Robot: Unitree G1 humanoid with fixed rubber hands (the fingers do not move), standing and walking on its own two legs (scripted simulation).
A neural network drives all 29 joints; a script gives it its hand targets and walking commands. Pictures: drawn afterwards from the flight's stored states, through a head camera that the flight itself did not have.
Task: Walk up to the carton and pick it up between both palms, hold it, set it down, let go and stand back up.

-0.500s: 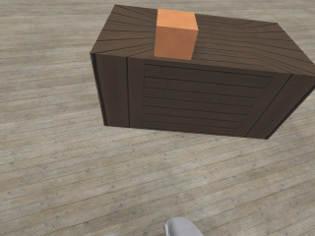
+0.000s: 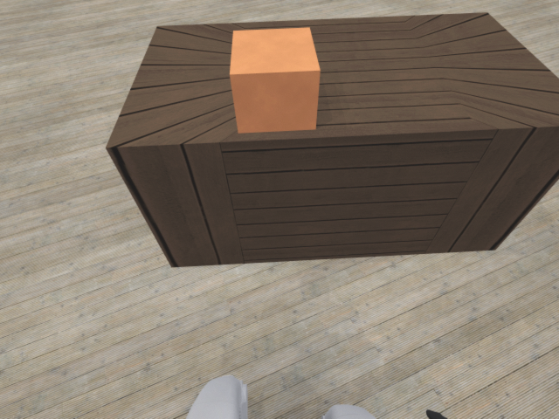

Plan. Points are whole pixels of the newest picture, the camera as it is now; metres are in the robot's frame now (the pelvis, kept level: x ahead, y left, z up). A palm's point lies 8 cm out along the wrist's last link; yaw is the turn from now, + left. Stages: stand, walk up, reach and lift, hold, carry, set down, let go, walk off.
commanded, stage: walk up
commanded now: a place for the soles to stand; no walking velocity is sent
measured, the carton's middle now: (274, 79) +0.93 +0.02 -0.02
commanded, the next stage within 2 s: none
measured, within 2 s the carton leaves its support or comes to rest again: neither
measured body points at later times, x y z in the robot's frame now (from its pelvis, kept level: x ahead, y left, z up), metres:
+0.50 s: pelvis +0.20 +0.05 +0.02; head +0.21 +0.07 +0.47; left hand +0.31 +0.29 -0.11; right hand +0.20 -0.20 -0.10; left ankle +0.19 +0.16 -0.72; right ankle +0.29 -0.10 -0.67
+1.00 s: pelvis +0.36 +0.05 +0.00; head +0.38 +0.05 +0.45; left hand +0.36 +0.30 -0.14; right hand +0.49 -0.19 -0.12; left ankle +0.46 +0.17 -0.72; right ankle +0.36 -0.09 -0.72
